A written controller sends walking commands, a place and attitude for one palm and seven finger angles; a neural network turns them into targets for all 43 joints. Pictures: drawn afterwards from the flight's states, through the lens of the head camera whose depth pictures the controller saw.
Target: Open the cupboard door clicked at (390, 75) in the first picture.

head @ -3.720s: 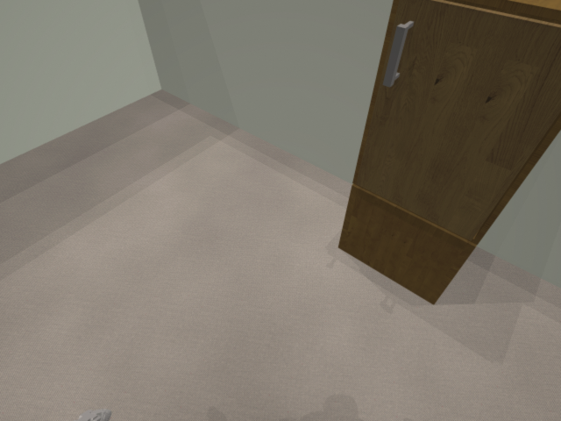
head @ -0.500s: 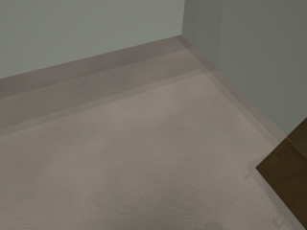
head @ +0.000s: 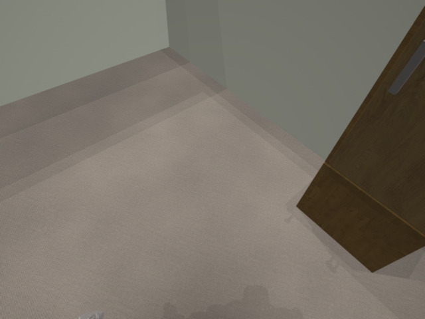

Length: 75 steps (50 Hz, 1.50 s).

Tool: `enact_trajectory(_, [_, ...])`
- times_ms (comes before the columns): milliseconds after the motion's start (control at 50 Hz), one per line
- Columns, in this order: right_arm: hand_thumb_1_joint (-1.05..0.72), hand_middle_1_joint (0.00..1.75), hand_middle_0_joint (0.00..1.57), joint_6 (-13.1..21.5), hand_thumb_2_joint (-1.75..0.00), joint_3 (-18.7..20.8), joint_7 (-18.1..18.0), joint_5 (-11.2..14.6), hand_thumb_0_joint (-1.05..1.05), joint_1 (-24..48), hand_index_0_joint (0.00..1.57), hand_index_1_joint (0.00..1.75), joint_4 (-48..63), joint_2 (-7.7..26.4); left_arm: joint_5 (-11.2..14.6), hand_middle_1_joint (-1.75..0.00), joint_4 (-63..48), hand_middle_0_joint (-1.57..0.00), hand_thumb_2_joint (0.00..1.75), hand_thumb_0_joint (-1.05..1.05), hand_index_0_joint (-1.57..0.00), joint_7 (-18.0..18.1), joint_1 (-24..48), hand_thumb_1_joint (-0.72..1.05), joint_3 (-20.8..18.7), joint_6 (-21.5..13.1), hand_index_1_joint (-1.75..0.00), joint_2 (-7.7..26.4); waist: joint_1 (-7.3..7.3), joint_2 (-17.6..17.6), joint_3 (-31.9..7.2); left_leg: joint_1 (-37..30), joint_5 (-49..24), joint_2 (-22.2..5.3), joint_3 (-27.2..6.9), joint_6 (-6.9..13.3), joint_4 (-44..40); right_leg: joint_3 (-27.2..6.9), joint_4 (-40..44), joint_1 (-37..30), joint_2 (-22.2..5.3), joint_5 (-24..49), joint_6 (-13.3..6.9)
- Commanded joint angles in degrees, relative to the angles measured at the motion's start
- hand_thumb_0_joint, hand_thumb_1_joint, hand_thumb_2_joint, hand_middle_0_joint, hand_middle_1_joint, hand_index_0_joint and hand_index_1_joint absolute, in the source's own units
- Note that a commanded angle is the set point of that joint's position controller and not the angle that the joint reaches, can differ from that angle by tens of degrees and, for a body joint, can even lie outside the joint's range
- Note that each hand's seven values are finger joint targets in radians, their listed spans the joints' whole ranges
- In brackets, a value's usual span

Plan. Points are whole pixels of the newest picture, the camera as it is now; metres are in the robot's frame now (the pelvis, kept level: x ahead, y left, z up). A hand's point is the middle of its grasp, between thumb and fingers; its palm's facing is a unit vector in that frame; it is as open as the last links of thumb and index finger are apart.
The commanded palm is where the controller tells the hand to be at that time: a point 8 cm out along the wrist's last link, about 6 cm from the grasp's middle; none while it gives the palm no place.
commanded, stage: turn to face it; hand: left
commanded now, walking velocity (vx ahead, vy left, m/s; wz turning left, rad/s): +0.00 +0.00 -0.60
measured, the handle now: (412, 66) +0.70 -0.45 +0.14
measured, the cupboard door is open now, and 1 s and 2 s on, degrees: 0 0 0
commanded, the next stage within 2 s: take the last steps up to it in 1.14 s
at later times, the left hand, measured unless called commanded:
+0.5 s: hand (155, 304) +0.17 +0.13 -0.15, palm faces -0.34 -0.90 -0.26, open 7.4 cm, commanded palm none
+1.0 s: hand (149, 299) +0.18 +0.15 -0.17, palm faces -0.52 -0.82 -0.21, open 7.4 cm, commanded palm none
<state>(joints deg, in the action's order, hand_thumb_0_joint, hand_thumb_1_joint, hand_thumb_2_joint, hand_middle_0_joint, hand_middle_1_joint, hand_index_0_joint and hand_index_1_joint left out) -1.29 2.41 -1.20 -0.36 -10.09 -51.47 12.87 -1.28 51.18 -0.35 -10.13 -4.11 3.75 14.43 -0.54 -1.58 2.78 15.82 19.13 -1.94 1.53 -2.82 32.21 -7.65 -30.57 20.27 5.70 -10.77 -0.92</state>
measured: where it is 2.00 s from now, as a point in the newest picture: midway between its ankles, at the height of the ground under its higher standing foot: outside the picture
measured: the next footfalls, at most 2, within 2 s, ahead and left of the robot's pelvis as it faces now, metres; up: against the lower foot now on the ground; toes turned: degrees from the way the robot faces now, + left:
right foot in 0.44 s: -0.01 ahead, -0.13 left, +0.00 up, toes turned -24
left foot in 0.88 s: +0.09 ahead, +0.08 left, +0.00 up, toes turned -29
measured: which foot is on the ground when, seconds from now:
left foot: down 0.00-0.44, up 0.46-0.86, down 0.88-1.00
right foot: down 0.00-0.00, up 0.02-0.42, down 0.44-0.90, up 0.92-1.00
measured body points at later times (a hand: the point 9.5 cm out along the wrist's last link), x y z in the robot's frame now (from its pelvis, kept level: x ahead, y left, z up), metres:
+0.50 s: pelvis -0.02 -0.02 -0.01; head +0.02 -0.05 +0.44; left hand +0.19 +0.18 -0.13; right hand -0.09 -0.27 -0.17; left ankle -0.01 +0.12 -0.70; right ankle -0.05 -0.12 -0.73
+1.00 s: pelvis +0.00 +0.01 +0.01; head +0.04 +0.02 +0.45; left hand +0.21 +0.19 -0.15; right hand -0.07 -0.25 -0.12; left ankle +0.05 +0.10 -0.73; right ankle -0.09 -0.09 -0.67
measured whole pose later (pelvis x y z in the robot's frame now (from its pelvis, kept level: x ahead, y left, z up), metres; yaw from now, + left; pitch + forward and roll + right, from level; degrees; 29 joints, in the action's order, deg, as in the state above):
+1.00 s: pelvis +0.00 +0.01 +0.01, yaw -36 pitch +0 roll -1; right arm -0.7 1.2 -1.4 -1.4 -10.3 -50.3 10.9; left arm -1.6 52.9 -1.0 -11.1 -5.3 4.5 15.5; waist -1.1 -3.3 3.5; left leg 14.3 16.8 -2.7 6.7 1.4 30.7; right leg -3.6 -58.5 26.9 3.1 -25.2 2.4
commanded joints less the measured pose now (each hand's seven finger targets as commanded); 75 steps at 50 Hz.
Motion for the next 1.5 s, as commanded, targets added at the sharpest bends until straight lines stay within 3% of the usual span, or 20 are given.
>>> enact_trajectory(0, [-0.90,0.30,0.20,1.3,-0.90,2.9,-0.9,-0.8,0.00,-4.2,0.20,0.30,5.0,14.6,0.2,-0.30,-7.0,-0.20,0.90,0.00,-0.20,-0.5,2.1,0.90,-2.3,-1.1,-0.30,6.3,2.06,17.5,-2.4,-5.8,0.9,-26.7,-24.2,11.6,-21.8,3.7,-26.1,14.7,-2.7,-21.6,2.9])
enact_trajectory(100, [-0.90,0.30,0.20,2.3,-0.90,1.5,-1.2,-1.0,0.00,-0.4,0.20,0.30,4.9,8.1,-0.1,-0.30,-3.9,-0.20,0.90,0.00,-0.20,-1.7,0.2,0.90,-2.6,-0.4,-0.30,4.6,-0.43,9.0,-2.1,-7.6,-22.0,-15.2,-3.5,9.2,-15.0,5.9,-39.9,13.9,-6.1,-11.2,5.1])
enact_trajectory(320, [-0.90,0.30,0.20,1.5,-0.90,4.0,-0.1,-1.3,0.00,-7.9,0.20,0.30,0.3,10.7,0.2,-0.30,-5.3,-0.20,0.90,0.00,-0.20,-1.8,7.2,0.90,-1.2,-1.0,-0.30,1.8,4.19,14.6,-3.4,-13.2,-34.0,-19.3,5.2,9.5,-8.2,13.9,-14.0,4.0,-7.3,-15.6,3.9])
enact_trajectory(380, [-0.90,0.30,0.20,1.3,-0.90,4.2,0.3,-0.9,0.00,-5.8,0.20,0.30,0.7,11.1,0.2,-0.30,-3.7,-0.20,0.90,0.00,-0.20,-1.3,1.2,0.90,-1.6,-2.0,-0.30,3.6,0.48,12.1,-6.1,-8.7,-29.9,-18.4,9.4,5.1,1.1,14.7,2.4,-8.1,-6.5,-3.6,2.0])
enact_trajectory(400, [-0.90,0.30,0.20,1.2,-0.90,3.8,0.7,-0.4,0.00,-6.5,0.20,0.30,1.4,9.1,-0.2,-0.30,-2.3,-0.20,0.90,0.00,-0.20,-0.7,-3.8,0.90,-2.3,-2.9,-0.30,8.0,-1.91,2.3,-9.3,1.1,-20.9,-16.2,11.9,1.4,12.6,6.8,8.5,-21.2,-12.9,7.0,-0.7])
enact_trajectory(420, [-0.90,0.30,0.20,1.0,-0.90,2.1,1.0,-0.4,0.00,-4.0,0.20,0.30,4.7,4.1,-0.3,-0.30,-1.1,-0.20,0.90,0.00,-0.20,0.3,-7.7,0.90,-3.7,-3.5,-0.30,15.1,-3.69,-16.7,-9.3,19.6,15.0,-6.8,11.9,-2.1,26.9,-13.9,10.0,-28.4,-28.4,29.9,-7.1])
enact_trajectory(440, [-0.90,0.30,0.20,0.0,-0.90,2.1,-0.1,-0.3,0.00,-0.5,0.20,0.30,5.9,6.0,0.8,-0.30,-0.8,-0.20,0.90,0.00,-0.20,1.1,-9.7,0.90,-4.0,-2.9,-0.30,15.3,-5.19,-13.6,-10.1,19.5,17.9,-6.2,1.9,-1.6,32.5,-14.0,9.9,-22.7,-30.2,33.7,-11.2])
enact_trajectory(560, [-0.90,0.30,0.20,-0.7,-0.90,2.4,0.1,-0.8,0.00,-2.5,0.20,0.30,2.0,5.7,0.2,-0.30,-4.0,-0.20,0.90,0.00,-0.20,1.2,2.4,0.90,-2.2,-2.9,-0.30,9.0,1.00,-5.9,-4.5,14.6,2.9,-5.3,0.2,-2.8,30.9,-4.0,10.3,-11.0,-18.6,18.8,-8.3])
enact_trajectory(720, [-0.90,0.30,0.20,-0.1,-0.90,2.0,0.0,-0.3,0.00,1.6,0.20,0.30,4.5,5.5,-0.1,-0.30,-3.5,-0.20,0.90,0.00,-0.20,0.7,-0.2,0.90,-2.7,-2.4,-0.30,10.9,-0.70,-6.7,-5.2,10.1,4.6,-1.6,0.4,-2.2,16.6,-12.1,10.0,-10.2,-17.2,14.0,-9.9])
enact_trajectory(820, [-0.90,0.30,0.20,1.0,-0.90,1.8,-0.8,0.2,0.00,-4.5,0.20,0.30,3.2,5.5,0.4,-0.30,-4.0,-0.20,0.90,0.00,-0.20,0.8,2.6,0.90,-2.7,-1.8,-0.30,10.3,2.18,-7.1,-7.3,-3.5,-2.9,0.1,1.0,-0.5,-4.1,-14.0,4.7,-5.7,-14.4,16.1,-6.2])
enact_trajectory(840, [-0.90,0.30,0.20,1.5,-0.90,1.9,-1.1,0.1,0.00,-6.8,0.20,0.30,2.6,7.3,0.8,-0.30,-4.5,-0.20,0.90,0.00,-0.20,0.7,2.8,0.90,-2.4,-1.6,-0.30,8.5,3.37,-2.7,-8.0,-10.9,-5.7,-3.4,-1.7,0.8,-10.8,-11.3,0.7,0.3,-11.1,10.5,-3.7])
enact_trajectory(880, [-0.90,0.30,0.20,1.3,-0.90,3.0,-0.9,-0.8,0.00,-5.5,0.20,0.30,4.7,14.7,0.5,-0.30,-5.9,-0.20,0.90,0.00,-0.20,-0.1,0.2,0.90,-1.8,-1.6,-0.30,4.4,2.04,18.5,-5.0,-11.2,-12.8,-25.1,-21.1,10.2,-18.2,4.3,-22.7,13.4,-1.9,-22.9,2.5])
enact_trajectory(980, [-0.90,0.30,0.20,2.2,-0.90,1.5,-1.3,-1.1,0.00,-0.1,0.20,0.30,4.9,7.8,-0.1,-0.30,-1.9,-0.20,0.90,0.00,-0.20,-1.1,-1.5,0.90,-2.2,-0.8,-0.30,4.3,-0.19,9.3,-3.1,-7.6,-25.2,-15.2,-4.3,9.7,-14.7,5.3,-37.8,11.9,-6.3,-12.9,4.6])
enact_trajectory(1140, [-0.90,0.30,0.20,1.6,-0.90,2.8,-0.8,-1.2,0.00,-8.4,0.20,0.30,-0.9,9.0,0.2,-0.30,-1.9,-0.20,0.90,0.00,-0.20,-0.7,4.0,0.90,-0.3,-1.1,-0.30,0.9,3.78,12.7,-4.7,-14.0,-37.2,-17.0,0.1,11.2,-10.1,11.4,-16.3,4.8,-7.5,-16.4,4.3])
enact_trajectory(1240, [-0.90,0.30,0.20,1.2,-0.90,3.0,-0.2,-0.9,0.00,-7.6,0.20,0.30,-2.6,8.9,0.2,-0.30,1.0,-0.20,0.90,0.00,-0.20,-0.1,-2.4,0.90,-0.4,-2.5,-0.30,1.5,0.48,10.6,-6.9,-7.6,-26.1,-15.2,3.5,6.4,-3.3,13.5,5.9,-10.8,-6.6,-1.8,2.1])
enact_trajectory(1260, [-0.90,0.30,0.20,1.2,-0.90,2.6,0.3,-0.5,0.00,-8.2,0.20,0.30,-2.7,6.9,-0.1,-0.30,2.3,-0.20,0.90,0.00,-0.20,0.2,-5.3,0.90,-0.8,-3.1,-0.30,4.6,-0.69,4.2,-8.5,1.0,-13.2,-13.1,5.7,3.4,2.7,7.3,10.8,-21.3,-11.8,0.9,0.2])
enact_trajectory(1280, [-0.90,0.30,0.20,1.2,-0.90,1.1,0.5,-0.4,0.00,-6.6,0.20,0.30,-0.8,1.7,-0.5,-0.30,3.6,-0.20,0.90,0.00,-0.20,0.9,-8.2,0.90,-1.8,-3.8,-0.30,10.3,-2.31,-13.6,-7.6,16.9,14.0,-5.6,11.3,-0.3,14.5,-10.6,14.9,-28.3,-26.2,4.0,-5.5])
enact_trajectory(1300, [-0.90,0.30,0.20,0.2,-0.90,1.1,0.2,-0.8,0.00,-1.2,0.20,0.30,0.7,3.5,0.3,-0.30,4.0,-0.20,0.90,0.00,-0.20,1.2,-11.1,0.90,-2.1,-3.5,-0.30,11.4,-5.56,-14.4,-5.5,19.4,18.4,-4.6,3.6,0.0,22.5,-14.5,17.7,-21.3,-29.2,-3.3,-9.9])
enact_trajectory(1400, [-0.90,0.30,0.20,0.7,-0.90,1.7,1.7,-1.8,0.00,-5.4,0.20,0.30,-4.2,2.9,0.1,-0.30,3.8,-0.20,0.90,0.00,-0.20,1.3,-3.6,0.90,-0.2,-5.3,-0.30,4.0,0.69,-6.0,2.0,17.8,0.5,-6.0,2.1,-0.4,28.2,-2.6,20.0,-10.6,-19.8,-10.7,-7.4])
enact_trajectory(1480, [-0.90,0.30,0.20,1.1,-0.90,1.7,2.1,-1.7,0.00,-4.7,0.20,0.30,-4.6,1.6,0.1,-0.30,6.3,-0.20,0.90,0.00,-0.20,1.2,-7.7,0.90,0.1,-6.6,-0.30,3.0,-0.06,-5.2,3.1,16.7,-2.5,-5.8,3.1,-0.9,22.5,-2.2,21.3,-10.7,-19.4,-8.5,-8.3])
